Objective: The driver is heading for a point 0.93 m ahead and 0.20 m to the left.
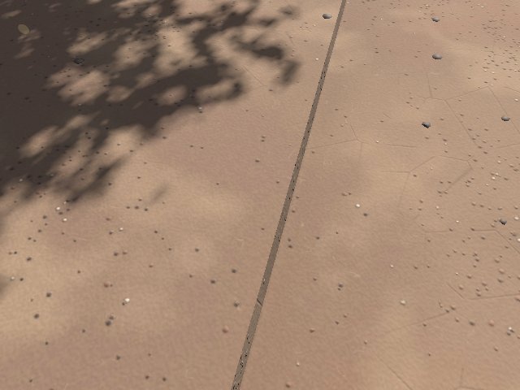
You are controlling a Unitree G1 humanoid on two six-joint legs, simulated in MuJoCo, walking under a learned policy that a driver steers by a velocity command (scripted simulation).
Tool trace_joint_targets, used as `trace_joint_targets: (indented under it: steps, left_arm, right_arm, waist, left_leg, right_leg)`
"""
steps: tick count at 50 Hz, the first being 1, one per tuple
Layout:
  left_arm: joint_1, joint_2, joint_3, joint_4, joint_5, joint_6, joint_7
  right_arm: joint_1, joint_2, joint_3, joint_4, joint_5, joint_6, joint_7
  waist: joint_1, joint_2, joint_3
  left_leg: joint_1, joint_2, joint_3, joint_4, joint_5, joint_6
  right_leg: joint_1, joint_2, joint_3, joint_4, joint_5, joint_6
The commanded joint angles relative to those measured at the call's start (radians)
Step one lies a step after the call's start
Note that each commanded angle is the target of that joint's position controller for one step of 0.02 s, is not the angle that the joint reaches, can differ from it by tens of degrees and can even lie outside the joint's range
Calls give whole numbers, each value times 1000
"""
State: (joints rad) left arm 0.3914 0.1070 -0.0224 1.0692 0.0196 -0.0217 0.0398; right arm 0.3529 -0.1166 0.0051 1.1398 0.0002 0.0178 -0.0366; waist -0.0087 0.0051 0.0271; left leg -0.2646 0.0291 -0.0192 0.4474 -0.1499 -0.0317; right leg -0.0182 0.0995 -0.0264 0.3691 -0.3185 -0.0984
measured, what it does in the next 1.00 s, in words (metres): walks ahead: left foot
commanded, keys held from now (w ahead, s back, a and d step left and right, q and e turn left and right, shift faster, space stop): no key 0.64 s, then w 0.36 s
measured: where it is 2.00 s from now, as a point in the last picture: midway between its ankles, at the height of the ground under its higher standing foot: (288, 345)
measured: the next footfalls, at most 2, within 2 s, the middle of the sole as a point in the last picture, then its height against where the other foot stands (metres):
left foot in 0.96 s outside the picture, level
right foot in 1.46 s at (317, 386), level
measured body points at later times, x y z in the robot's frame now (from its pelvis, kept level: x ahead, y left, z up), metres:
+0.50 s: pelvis +0.02 +0.00 +0.00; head +0.02 -0.01 +0.45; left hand -0.05 +0.19 -0.16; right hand -0.02 -0.20 -0.17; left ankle +0.06 +0.14 -0.74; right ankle -0.07 -0.05 -0.74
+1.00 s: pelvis +0.10 +0.03 -0.01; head +0.11 +0.05 +0.43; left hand -0.01 +0.24 -0.17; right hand +0.12 -0.20 -0.16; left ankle +0.12 +0.11 -0.74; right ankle -0.06 -0.05 -0.69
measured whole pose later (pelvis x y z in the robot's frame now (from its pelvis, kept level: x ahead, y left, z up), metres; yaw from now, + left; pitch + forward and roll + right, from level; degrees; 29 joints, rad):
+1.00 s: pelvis +0.10 +0.03 -0.01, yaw -1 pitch -1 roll +1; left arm 0.54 0.16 0.01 1.13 0.01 -0.05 0.01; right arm 0.29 -0.13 -0.05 1.04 -0.01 -0.06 -0.02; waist -0.01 -0.06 0.04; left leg -0.27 -0.04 0.09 0.60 -0.32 0.09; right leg -0.10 0.05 -0.01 0.84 -0.46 -0.10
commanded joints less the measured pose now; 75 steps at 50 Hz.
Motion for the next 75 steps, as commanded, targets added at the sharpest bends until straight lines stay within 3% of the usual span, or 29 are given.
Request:
trace_joint_targets:
  steps: [1, 14, 32, 34, 36, 37, 39, 42, 44, 45, 46, 47, 48, 49, 50, 51, 52, 54, 55, 58, 61, 65, 67, 69, 71, 72, 73, 74, 75]
  left_arm:
    - [119, 72, 10, 8, -1, -1, 4]
    - [159, 64, 7, 33, 0, 1, 10]
    - [180, 50, 4, 47, 2, 5, 9]
    - [194, 49, 4, 51, 2, 4, 7]
    - [205, 102, 27, 46, -3, 11, 3]
    - [229, 118, 35, 46, -9, 13, 2]
    - [251, 113, 40, 53, -7, 5, 2]
    - [273, 126, 47, 66, 12, -19, 2]
    - [226, 139, 48, 50, 17, -36, 3]
    - [168, 143, 48, 36, 12, -42, 3]
    - [124, 153, 50, 27, -2, -47, 0]
    - [84, 166, 54, 12, -16, -56, -9]
    - [34, 128, 42, -31, -24, -69, -24]
    - [103, 30, 26, -51, -18, -67, -43]
    - [50, 90, 41, -55, 4, -54, -51]
    - [-2, 98, 47, -78, 14, -52, -58]
    - [-12, 95, 51, -81, 20, -55, -62]
    - [25, 83, 58, -78, 17, -40, -72]
    - [29, 70, 58, -80, 15, -28, -74]
    - [-113, 58, 54, -155, 14, -1, -67]
    - [-281, 88, 53, -252, 21, -2, -72]
    - [-393, 82, 43, -316, 5, -4, -88]
    - [-421, 80, 45, -331, -3, 0, -82]
    - [-393, 94, 55, -326, 0, -3, -66]
    - [-241, 139, 80, -282, -3, -27, -55]
    - [-90, 165, 94, -229, -4, -44, -54]
    - [23, 198, 109, -179, 8, -55, -55]
    - [87, 284, 125, -163, 33, -58, -57]
    - [109, 371, 151, -148, 20, -43, -69]
  right_arm:
    - [65, -54, -6, 0, 1, -2, -6]
    - [51, -44, -4, 23, 3, 4, -13]
    - [62, -34, 1, 40, 1, 1, -14]
    - [61, -30, 0, 41, -2, 4, -13]
    - [12, -45, -10, 10, -12, 6, -6]
    - [-38, -46, -13, -19, -19, 4, 1]
    - [-104, -28, -11, -74, -30, -17, 13]
    - [-112, -42, -24, -113, -32, -56, 23]
    - [-115, -39, -28, -133, -20, -71, 32]
    - [-41, -34, -32, -119, -3, -74, 29]
    - [126, -28, -43, -65, 11, -77, 20]
    - [281, -42, -58, -10, 15, -75, 11]
    - [410, -132, -82, 10, -11, -73, 1]
    - [434, -228, -101, 15, -23, -65, 7]
    - [319, -200, -98, -3, -14, -57, 9]
    - [211, -175, -92, -31, -14, -58, 14]
    - [165, -147, -84, -39, -13, -64, 20]
    - [163, -86, -58, -25, -13, -83, 18]
    - [177, -81, -54, -16, -13, -92, 19]
    - [234, -99, -46, 1, -17, -109, 23]
    - [248, -94, -34, -13, -23, -119, 20]
    - [241, -113, -31, -53, -15, -125, 1]
    - [247, -133, -35, -64, -12, -126, -1]
    - [244, -152, -42, -68, -13, -125, 0]
    - [233, -199, -59, -70, -22, -121, 0]
    - [202, -226, -71, -80, -18, -114, 0]
    - [183, -222, -74, -93, -5, -112, 4]
    - [249, -118, -58, -111, -6, -111, 15]
    - [403, -12, -41, -121, 60, -111, 24]
  waist:
    - [8, -24, 75]
    - [8, -24, 81]
    - [15, -10, 93]
    - [24, -12, 87]
    - [48, -80, 150]
    - [71, -111, 211]
    - [85, -132, 310]
    - [70, -79, 293]
    - [37, -52, 248]
    - [-27, -61, 198]
    - [-116, -53, 125]
    - [-179, -25, 42]
    - [-210, 82, -34]
    - [-138, 260, -69]
    - [-115, 128, 7]
    - [-69, 73, 108]
    - [-39, 20, 138]
    - [25, 9, 137]
    - [37, 22, 132]
    - [23, 65, 163]
    - [12, 69, 182]
    - [-3, 83, 141]
    - [-14, 110, 130]
    - [-6, 124, 86]
    - [62, 143, -24]
    - [126, 156, -92]
    - [169, 158, -146]
    - [112, 12, -240]
    - [64, -356, -417]
  left_leg:
    - [63, 55, -38, 0, 99, 45]
    - [84, 62, -28, 16, 116, 45]
    - [84, 69, -39, 0, 119, 52]
    - [90, 43, -25, 8, -30, 54]
    - [-14, -35, 56, 141, -261, 73]
    - [-118, -58, 93, 229, -316, 78]
    - [-270, -6, 102, 398, -305, 87]
    - [-453, 14, 91, 524, -348, 98]
    - [-339, -8, 104, 390, -340, 104]
    - [-139, -52, 121, 267, -320, 122]
    - [99, -89, 132, 138, -154, 140]
    - [291, -91, 118, 15, -46, 148]
    - [473, 97, -163, -140, -225, 183]
    - [540, 364, -611, -271, -212, 296]
    - [391, 366, -707, -312, -490, 348]
    - [290, 347, -593, -314, -564, 335]
    - [222, 302, -478, -315, -497, 301]
    - [143, 221, -299, -309, -308, 237]
    - [127, 198, -240, -302, -224, 222]
    - [100, 191, -152, -307, -16, 242]
    - [98, 170, -95, -337, 133, 227]
    - [147, 168, -16, -356, 358, 197]
    - [233, 193, 3, -373, 471, 189]
    - [350, 199, 34, -282, 751, 175]
    - [436, 194, 42, -38, 984, 147]
    - [406, 171, 48, 144, 950, 136]
    - [273, 118, 59, 344, 746, 132]
    - [52, 28, 73, 637, 128, 136]
    - [-237, -131, 35, 1100, -382, 96]
  right_leg:
    - [-128, -195, 105, -73, 484, 45]
    - [-126, -189, 97, -69, 517, 51]
    - [-134, -180, 89, -75, 396, 39]
    - [-146, -166, 100, -114, 166, 20]
    - [-183, -188, 184, -177, -282, -50]
    - [-192, -244, 268, -236, -451, -95]
    - [-189, -352, 388, -296, -470, -174]
    - [11, -364, 365, -225, -84, -216]
    - [8, -336, 260, -167, 229, -188]
    - [-70, -303, 187, -105, 464, -160]
    - [-138, -275, 135, 38, 725, -138]
    - [-192, -221, 63, 225, 794, -101]
    - [-365, -141, 4, 507, 515, -47]
    - [-572, -8, -21, 788, -148, -13]
    - [-650, -71, 62, 927, -115, -20]
    - [-716, -113, 59, 1004, -37, -22]
    - [-721, -136, 55, 1028, 15, -21]
    - [-687, -160, 43, 1024, 88, 2]
    - [-698, -155, 26, 1048, 105, 11]
    - [-857, -168, -15, 1131, 81, 27]
    - [-923, -196, -36, 962, 140, 41]
    - [-759, -196, -67, 547, 303, 38]
    - [-675, -172, -94, 404, 329, 16]
    - [-583, -119, -130, 321, 282, -19]
    - [-404, -63, -118, 240, 231, -42]
    - [-225, -53, -106, 125, 292, -45]
    - [-14, -85, -86, 62, 331, -30]
    - [190, -306, 143, 152, 358, -27]
    - [409, -549, 644, -27, 377, -235]
Keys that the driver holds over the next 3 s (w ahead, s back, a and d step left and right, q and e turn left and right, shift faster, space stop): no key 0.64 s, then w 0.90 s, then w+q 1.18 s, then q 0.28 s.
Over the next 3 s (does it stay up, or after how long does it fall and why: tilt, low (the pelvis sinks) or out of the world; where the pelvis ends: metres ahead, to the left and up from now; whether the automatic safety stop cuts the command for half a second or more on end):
stays up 1.22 0.13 0.11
